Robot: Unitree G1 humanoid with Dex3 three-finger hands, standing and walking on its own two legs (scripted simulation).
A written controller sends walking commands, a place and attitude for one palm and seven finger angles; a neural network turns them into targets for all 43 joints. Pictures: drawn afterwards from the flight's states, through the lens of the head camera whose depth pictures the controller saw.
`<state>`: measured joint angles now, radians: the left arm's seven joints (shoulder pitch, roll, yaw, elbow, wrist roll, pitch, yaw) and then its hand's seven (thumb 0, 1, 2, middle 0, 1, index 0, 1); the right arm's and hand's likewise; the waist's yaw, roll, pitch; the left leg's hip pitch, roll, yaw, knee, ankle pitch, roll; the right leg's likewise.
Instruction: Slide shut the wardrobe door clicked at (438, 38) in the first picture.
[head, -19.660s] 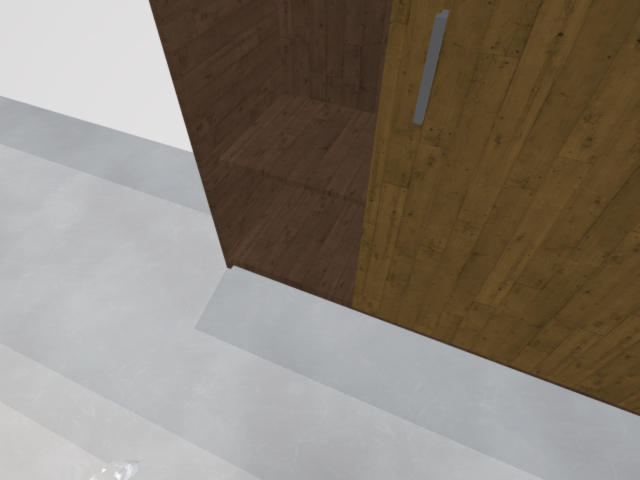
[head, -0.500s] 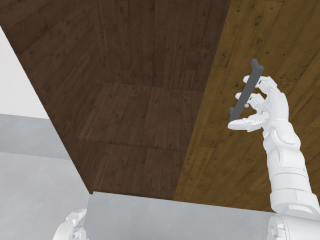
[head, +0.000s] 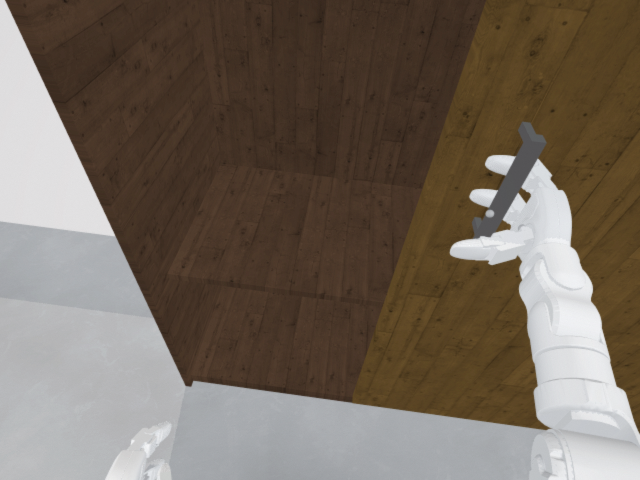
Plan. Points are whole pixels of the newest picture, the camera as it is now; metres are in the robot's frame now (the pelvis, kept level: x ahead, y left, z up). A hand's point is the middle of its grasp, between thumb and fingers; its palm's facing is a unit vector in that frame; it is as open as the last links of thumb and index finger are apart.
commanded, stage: slide the fingers in behind the handle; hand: right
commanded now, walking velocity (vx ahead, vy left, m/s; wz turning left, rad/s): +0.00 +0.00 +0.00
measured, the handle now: (501, 190) +0.46 -0.19 +0.16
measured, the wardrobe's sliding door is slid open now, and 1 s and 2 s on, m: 0.51 0.51 0.51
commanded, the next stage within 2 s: grip the handle and tug to test in 0.40 s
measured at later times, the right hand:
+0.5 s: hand (497, 214) +0.41 -0.17 +0.17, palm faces +0.08 +1.00 +0.00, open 14.0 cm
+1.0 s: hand (498, 213) +0.41 -0.17 +0.17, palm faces +0.07 +1.00 +0.00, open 8.8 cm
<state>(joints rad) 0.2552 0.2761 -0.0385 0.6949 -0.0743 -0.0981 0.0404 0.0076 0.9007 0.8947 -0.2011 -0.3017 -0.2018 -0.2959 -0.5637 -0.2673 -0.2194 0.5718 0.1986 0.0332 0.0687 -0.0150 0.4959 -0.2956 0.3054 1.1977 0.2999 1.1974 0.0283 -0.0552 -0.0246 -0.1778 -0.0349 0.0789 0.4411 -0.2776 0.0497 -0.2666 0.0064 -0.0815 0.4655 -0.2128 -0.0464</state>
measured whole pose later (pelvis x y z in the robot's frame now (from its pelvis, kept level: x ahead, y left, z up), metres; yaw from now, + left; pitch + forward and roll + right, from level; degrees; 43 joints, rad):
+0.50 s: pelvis +0.00 +0.00 +0.00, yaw +0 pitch +1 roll +0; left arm 0.25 0.28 -0.04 0.68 -0.08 -0.09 0.04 0.01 0.90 0.89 -0.20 -0.30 -0.20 -0.30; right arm -0.54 -0.29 -0.24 0.55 0.20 0.03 0.10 -0.02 0.50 -0.30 0.31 1.20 0.30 1.19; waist 0.02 -0.05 -0.03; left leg -0.17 -0.04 0.07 0.44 -0.28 0.06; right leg -0.26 0.00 -0.08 0.47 -0.22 -0.04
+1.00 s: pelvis +0.01 -0.01 +0.00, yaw +0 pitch +0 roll +0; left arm 0.25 0.27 -0.03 0.68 -0.07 -0.09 0.03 0.01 0.90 0.89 -0.20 -0.30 -0.20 -0.30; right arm -0.52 -0.26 -0.21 0.48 0.20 0.06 0.05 -0.01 -0.27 -0.63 0.36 1.30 0.32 1.27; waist 0.02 -0.05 -0.03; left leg -0.16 -0.03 0.07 0.43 -0.28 0.04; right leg -0.25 0.02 -0.09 0.46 -0.22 -0.06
